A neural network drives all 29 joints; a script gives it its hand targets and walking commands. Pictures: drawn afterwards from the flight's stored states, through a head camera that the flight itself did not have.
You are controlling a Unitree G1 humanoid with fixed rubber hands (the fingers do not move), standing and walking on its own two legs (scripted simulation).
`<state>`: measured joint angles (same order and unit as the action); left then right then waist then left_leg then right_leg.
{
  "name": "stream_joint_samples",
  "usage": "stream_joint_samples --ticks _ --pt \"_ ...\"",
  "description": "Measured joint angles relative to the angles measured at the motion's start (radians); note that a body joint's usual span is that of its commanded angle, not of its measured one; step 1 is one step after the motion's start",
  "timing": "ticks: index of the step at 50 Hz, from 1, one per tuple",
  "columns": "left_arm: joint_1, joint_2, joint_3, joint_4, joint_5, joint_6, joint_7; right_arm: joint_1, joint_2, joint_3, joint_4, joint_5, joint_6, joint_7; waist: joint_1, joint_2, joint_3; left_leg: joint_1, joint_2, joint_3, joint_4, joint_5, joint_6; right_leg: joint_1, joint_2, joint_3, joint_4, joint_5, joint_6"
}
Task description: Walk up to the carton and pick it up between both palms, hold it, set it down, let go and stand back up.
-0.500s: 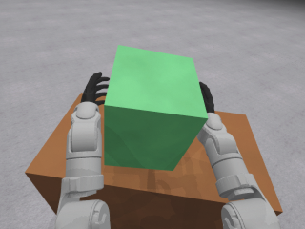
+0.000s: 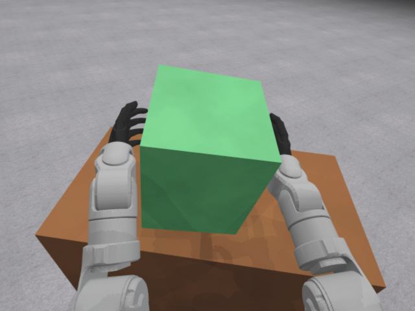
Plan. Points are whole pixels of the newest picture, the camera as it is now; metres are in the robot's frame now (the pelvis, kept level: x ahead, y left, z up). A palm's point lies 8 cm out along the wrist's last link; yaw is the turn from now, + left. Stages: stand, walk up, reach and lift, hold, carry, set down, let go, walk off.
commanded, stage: hold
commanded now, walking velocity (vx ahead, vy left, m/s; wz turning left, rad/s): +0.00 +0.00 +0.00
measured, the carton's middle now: (200, 155) +0.38 +0.01 +0.13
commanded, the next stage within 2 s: none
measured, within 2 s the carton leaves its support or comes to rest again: neither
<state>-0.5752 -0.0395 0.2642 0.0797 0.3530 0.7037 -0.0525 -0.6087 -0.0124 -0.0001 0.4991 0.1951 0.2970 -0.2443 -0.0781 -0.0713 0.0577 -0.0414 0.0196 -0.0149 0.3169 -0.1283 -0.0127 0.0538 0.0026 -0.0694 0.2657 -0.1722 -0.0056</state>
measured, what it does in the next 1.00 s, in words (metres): stands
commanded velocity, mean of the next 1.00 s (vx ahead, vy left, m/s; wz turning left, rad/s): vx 0.00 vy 0.00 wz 0.00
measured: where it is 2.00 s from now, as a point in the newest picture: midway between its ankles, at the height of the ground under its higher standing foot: outside the picture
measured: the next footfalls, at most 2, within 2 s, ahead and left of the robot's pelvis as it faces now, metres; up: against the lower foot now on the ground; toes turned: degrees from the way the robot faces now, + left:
none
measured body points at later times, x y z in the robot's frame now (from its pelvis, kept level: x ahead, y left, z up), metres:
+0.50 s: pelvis +0.00 +0.00 +0.00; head -0.04 +0.04 +0.45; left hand +0.38 +0.16 +0.18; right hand +0.37 -0.14 +0.17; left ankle +0.04 +0.12 -0.75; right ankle +0.00 -0.11 -0.75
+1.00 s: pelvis +0.00 +0.00 +0.00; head -0.03 +0.03 +0.45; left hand +0.38 +0.15 +0.18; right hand +0.38 -0.14 +0.17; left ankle +0.04 +0.12 -0.75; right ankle +0.00 -0.11 -0.75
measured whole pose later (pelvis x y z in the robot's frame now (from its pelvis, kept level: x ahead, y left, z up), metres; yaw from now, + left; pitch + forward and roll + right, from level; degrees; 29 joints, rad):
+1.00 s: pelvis +0.00 +0.00 +0.00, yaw +0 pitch -8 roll -1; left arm -0.58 -0.05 0.27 0.08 0.36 0.70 -0.05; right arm -0.62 -0.02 0.00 0.50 0.20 0.29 -0.24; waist -0.08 -0.08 0.06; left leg -0.04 0.02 -0.01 0.32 -0.14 -0.01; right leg 0.06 0.01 -0.06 0.26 -0.18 -0.01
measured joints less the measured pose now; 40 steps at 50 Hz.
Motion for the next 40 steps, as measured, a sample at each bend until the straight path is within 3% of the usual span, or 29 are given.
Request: stream_joint_samples --ticks 9,19,40 --pt "-0.047 0.002 0.012 0.050 0.010 -0.005 0.000 -0.030 0.015 -0.044 0.039 -0.038 -0.007 0.023 0.008 -0.005 -0.010 -0.005 -0.001 0.005 -0.012 0.010 0.002 -0.014 -0.002 0.004 0.004 0.003 -0.001" --pt "-0.008 -0.005 0.011 0.006 0.011 -0.002 0.000 -0.015 0.004 -0.010 0.026 -0.005 -0.012 0.015 0.001 -0.010 -0.002 -0.003 0.003 0.004 -0.001 0.002 0.000 -0.004 0.003 0.003 -0.001 0.003 -0.001" --pt "-0.022 0.000 -0.001 0.023 0.003 -0.005 0.007 -0.010 0.010 -0.032 0.021 -0.019 -0.017 0.019 0.001 0.001 -0.006 -0.015 -0.002 0.003 -0.002 0.002 0.002 -0.017 -0.001 0.000 0.002 0.000 0.000"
